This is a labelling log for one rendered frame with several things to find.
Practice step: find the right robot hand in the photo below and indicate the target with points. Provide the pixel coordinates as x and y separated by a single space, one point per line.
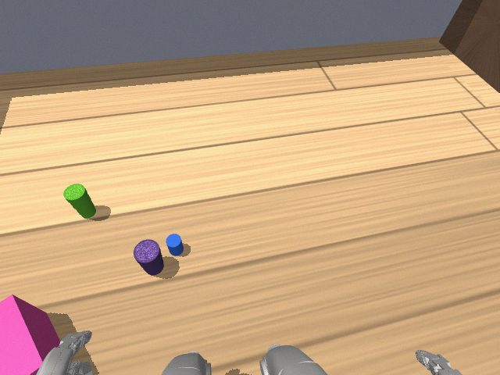
437 364

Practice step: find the left robot hand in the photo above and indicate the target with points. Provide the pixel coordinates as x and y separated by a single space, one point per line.
59 360

